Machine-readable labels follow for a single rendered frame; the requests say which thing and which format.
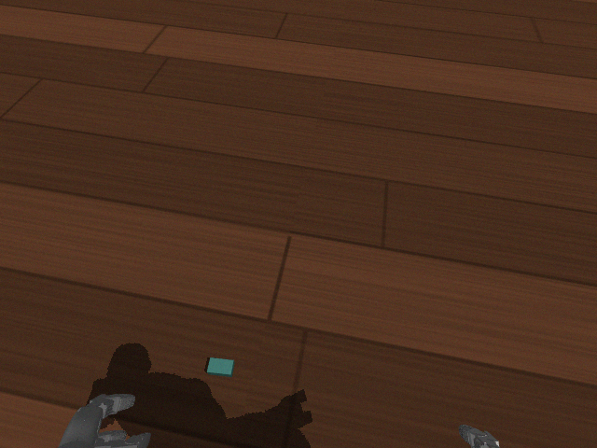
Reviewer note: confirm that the right robot hand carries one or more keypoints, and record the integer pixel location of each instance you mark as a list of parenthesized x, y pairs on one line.
[(477, 438)]

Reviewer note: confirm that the small box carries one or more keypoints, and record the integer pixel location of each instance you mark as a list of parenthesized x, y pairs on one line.
[(221, 367)]

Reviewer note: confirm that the left robot hand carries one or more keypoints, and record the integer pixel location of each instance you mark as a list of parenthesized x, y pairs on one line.
[(86, 422)]

